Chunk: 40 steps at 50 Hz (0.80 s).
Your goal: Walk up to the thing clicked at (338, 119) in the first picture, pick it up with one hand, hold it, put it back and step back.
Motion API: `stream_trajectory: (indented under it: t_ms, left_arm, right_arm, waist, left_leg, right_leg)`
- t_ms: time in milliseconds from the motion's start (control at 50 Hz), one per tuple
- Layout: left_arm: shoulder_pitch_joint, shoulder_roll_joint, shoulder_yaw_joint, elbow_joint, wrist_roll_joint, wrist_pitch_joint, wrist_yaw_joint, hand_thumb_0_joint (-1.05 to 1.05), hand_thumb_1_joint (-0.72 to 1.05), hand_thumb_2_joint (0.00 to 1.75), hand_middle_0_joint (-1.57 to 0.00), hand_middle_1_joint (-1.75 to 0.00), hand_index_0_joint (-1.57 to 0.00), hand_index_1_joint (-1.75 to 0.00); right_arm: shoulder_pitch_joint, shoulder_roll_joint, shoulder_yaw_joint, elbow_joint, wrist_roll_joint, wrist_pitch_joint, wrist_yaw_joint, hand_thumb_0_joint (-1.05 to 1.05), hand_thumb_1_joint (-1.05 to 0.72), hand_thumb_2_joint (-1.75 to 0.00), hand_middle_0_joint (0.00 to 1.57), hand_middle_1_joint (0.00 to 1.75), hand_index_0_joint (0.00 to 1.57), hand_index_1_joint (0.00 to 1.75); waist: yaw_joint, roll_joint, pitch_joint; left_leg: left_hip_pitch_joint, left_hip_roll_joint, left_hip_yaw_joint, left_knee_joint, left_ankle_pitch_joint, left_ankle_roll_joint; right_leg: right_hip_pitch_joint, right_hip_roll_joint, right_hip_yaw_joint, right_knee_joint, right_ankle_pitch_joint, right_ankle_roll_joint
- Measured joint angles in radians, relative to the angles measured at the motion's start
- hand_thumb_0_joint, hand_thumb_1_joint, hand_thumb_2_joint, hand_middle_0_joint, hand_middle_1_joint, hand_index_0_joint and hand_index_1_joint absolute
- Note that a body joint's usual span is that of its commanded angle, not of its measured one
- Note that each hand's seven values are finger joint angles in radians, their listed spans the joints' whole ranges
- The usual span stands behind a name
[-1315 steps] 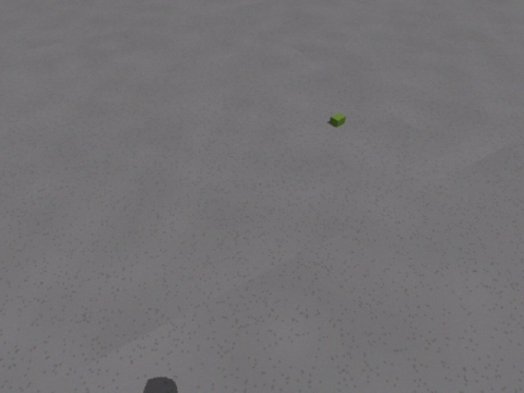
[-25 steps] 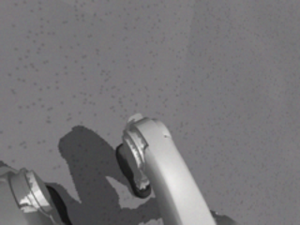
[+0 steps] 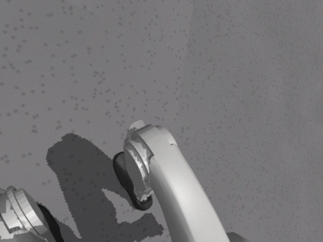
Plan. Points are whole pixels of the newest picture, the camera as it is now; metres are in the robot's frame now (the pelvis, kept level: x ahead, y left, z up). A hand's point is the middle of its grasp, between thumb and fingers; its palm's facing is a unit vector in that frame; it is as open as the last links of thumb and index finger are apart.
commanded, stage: rest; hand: left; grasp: from above
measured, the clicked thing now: out of the picture +0.47 +0.34 -0.30
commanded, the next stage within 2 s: open in 0.24 s
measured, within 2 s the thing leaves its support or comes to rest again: rests again in 0.04 s
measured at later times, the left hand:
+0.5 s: hand out of the picture +0.46 +0.33 -0.27, palm faces -0.05 -0.45 -0.89, open 9.0 cm
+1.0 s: hand out of the picture +0.46 +0.33 -0.27, palm faces -0.05 -0.46 -0.89, open 12.0 cm
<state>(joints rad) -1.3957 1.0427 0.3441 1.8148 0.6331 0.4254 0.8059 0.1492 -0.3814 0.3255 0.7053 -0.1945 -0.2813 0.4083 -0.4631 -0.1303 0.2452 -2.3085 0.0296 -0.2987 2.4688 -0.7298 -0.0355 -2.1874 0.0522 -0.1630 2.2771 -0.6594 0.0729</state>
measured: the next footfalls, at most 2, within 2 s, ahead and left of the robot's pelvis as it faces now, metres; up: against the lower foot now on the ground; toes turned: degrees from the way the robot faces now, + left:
none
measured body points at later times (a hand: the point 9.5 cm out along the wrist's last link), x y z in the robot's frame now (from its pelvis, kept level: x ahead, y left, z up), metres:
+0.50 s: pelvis +0.00 +0.00 +0.00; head +0.32 +0.11 +0.29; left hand +0.46 +0.35 -0.21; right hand -0.02 -0.24 -0.03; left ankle +0.06 +0.13 -0.30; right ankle +0.12 -0.12 -0.30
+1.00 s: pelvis +0.00 +0.00 +0.00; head +0.32 +0.12 +0.29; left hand +0.46 +0.35 -0.22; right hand -0.01 -0.24 -0.03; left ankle +0.06 +0.13 -0.30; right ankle +0.12 -0.12 -0.30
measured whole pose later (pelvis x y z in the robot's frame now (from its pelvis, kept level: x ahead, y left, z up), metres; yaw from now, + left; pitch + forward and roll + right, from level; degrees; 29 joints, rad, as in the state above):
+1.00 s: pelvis +0.00 +0.00 +0.00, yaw -1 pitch +30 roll -17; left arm -1.37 1.08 0.31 1.77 0.57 0.43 0.81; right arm 0.16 -0.41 0.37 0.66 -0.18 -0.28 0.41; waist -0.48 -0.15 0.26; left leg -2.31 0.03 -0.33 2.47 -0.73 -0.04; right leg -2.18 0.06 -0.19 2.26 -0.65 0.07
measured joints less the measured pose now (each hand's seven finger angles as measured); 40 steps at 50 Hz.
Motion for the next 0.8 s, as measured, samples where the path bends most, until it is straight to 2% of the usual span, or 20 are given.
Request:
stream_trajectory:
  t_ms: [420,520,800]
  left_arm:
    - [0.009,0.032,-0.021,-0.024,-0.042,0.002,0.004,0.01,0.23,0.31,-0.78,-0.34,-0.81,-0.35]
    - [0.010,0.034,-0.022,-0.028,-0.052,0.002,0.010,0.01,0.19,0.37,-0.71,-0.40,-0.73,-0.41]
    - [0.014,0.041,-0.039,-0.038,-0.059,0.002,-0.001,0.00,-0.05,0.60,-0.52,-0.57,-0.50,-0.59]
  right_arm:
    - [0.011,-0.020,0.031,-0.038,0.010,0.006,0.008,-0.01,-0.92,-0.90,0.20,0.30,0.20,0.30]
    - [0.012,-0.023,0.036,-0.045,0.011,0.006,0.008,-0.01,-0.91,-0.90,0.20,0.30,0.20,0.30]
    - [0.008,-0.025,0.039,-0.045,0.016,0.003,0.000,-0.01,-0.91,-0.90,0.20,0.30,0.20,0.30]
  waist:
    - [-0.020,-0.012,0.021]
    - [-0.020,-0.015,0.021]
    - [-0.019,-0.015,0.021]
  left_leg:
    - [-0.003,0.001,-0.018,0.004,0.000,-0.003]
    - [-0.001,0.001,-0.022,0.004,-0.001,-0.004]
    - [0.000,0.003,-0.025,0.003,-0.003,-0.005]
  right_leg:
    - [0.000,0.004,-0.014,-0.008,0.007,0.001]
    - [0.003,0.005,-0.018,-0.009,0.008,0.000]
    - [0.005,0.006,-0.021,-0.013,0.008,0.000]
